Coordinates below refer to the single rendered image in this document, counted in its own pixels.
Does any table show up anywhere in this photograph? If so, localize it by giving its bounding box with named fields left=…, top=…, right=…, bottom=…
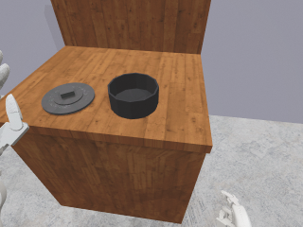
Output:
left=0, top=0, right=213, bottom=224

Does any robot left hand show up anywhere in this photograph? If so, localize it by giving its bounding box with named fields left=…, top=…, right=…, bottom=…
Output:
left=0, top=50, right=29, bottom=156

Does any lid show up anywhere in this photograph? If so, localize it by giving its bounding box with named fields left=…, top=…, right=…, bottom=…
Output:
left=41, top=82, right=95, bottom=115

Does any pot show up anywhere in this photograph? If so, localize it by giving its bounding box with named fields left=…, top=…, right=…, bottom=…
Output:
left=107, top=73, right=159, bottom=119

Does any robot right hand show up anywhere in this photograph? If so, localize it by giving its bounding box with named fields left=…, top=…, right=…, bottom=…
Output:
left=216, top=190, right=252, bottom=227

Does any knob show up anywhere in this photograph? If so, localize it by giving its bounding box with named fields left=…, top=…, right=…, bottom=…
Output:
left=59, top=85, right=75, bottom=98

